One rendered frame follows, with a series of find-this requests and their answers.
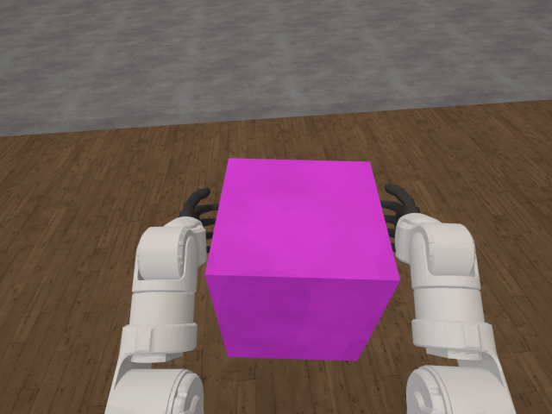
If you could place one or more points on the right robot upper arm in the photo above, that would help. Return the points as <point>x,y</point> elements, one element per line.
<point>456,390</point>

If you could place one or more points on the carton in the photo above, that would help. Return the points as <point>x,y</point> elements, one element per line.
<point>301,264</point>

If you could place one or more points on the robot left hand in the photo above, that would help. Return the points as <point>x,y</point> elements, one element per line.
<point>190,209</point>

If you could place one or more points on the robot right forearm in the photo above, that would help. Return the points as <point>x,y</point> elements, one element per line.
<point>445,277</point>

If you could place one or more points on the left robot upper arm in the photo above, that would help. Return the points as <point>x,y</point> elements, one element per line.
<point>158,391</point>

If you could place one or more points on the robot left forearm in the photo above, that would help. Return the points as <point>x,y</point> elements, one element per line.
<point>161,323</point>

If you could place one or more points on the robot right hand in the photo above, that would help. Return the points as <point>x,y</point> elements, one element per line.
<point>407,207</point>

